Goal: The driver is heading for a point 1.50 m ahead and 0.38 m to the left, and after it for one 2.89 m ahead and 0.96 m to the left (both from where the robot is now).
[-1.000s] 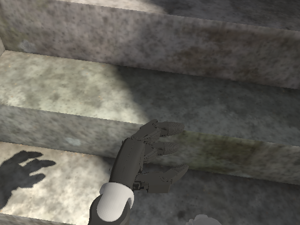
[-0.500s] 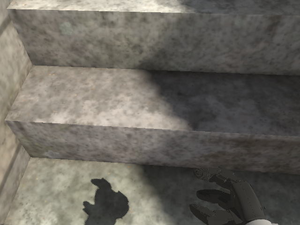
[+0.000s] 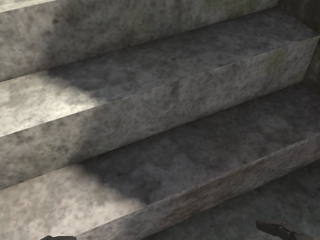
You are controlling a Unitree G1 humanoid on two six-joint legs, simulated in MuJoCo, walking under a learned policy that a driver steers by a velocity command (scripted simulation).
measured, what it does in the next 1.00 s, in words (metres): steps on the spot, turning left: left foot, then right foot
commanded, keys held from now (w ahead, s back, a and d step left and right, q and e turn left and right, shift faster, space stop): shift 0.34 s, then q+shift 0.66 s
